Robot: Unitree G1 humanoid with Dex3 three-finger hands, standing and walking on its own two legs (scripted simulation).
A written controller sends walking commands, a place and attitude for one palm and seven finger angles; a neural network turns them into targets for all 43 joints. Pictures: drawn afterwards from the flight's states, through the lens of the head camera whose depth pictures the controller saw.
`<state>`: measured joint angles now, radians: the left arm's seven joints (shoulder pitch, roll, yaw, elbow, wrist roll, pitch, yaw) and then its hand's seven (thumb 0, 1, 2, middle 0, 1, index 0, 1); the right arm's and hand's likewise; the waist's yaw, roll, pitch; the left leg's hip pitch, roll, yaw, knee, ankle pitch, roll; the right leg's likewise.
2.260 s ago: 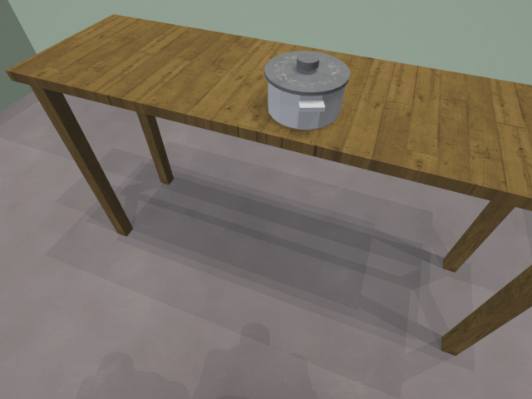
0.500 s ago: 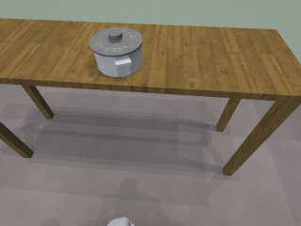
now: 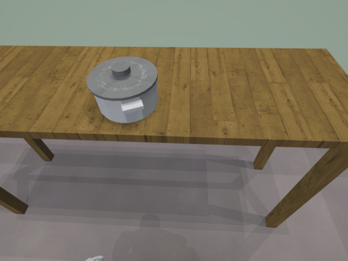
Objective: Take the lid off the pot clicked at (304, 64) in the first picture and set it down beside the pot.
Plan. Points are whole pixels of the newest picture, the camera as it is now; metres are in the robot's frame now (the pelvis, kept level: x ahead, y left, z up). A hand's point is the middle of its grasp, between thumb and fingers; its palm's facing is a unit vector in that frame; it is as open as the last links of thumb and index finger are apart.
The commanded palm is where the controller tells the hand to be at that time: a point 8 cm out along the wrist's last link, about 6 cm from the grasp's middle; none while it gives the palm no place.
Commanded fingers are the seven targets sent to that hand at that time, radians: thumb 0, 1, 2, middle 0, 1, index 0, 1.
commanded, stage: come to a stop and stand still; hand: left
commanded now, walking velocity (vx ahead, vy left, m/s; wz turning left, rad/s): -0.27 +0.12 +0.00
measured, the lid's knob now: (121, 69) +0.54 +0.16 +0.16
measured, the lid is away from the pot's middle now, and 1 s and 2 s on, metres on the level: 0.00 0.00 0.00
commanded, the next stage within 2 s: look again from close up in 1.00 s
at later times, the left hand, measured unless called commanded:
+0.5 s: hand out of the picture +0.04 +0.25 -0.17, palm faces +0.07 -0.97 -0.22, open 7.4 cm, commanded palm none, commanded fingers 0.00 0.90 0.90 -0.20 -0.30 -0.20 -0.30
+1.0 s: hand out of the picture -0.03 +0.17 -0.17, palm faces +0.04 -0.99 -0.12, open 7.4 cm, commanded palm none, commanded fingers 0.00 0.90 0.90 -0.20 -0.30 -0.20 -0.30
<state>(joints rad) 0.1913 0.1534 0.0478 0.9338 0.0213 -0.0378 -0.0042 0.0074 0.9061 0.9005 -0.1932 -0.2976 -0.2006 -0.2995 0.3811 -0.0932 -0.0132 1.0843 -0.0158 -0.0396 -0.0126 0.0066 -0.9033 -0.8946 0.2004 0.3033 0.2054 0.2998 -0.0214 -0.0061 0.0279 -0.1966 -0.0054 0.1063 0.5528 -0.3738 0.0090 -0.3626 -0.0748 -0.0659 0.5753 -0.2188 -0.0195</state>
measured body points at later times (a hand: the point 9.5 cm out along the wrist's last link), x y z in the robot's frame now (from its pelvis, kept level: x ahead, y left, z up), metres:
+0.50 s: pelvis +0.01 +0.05 +0.01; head +0.03 +0.08 +0.46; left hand +0.04 +0.30 -0.15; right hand +0.11 -0.19 -0.12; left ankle +0.08 +0.14 -0.73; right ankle -0.03 -0.10 -0.66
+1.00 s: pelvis -0.01 +0.02 +0.01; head -0.02 +0.03 +0.46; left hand -0.03 +0.22 -0.16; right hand -0.06 -0.20 -0.15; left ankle +0.08 +0.14 -0.73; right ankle -0.06 -0.10 -0.73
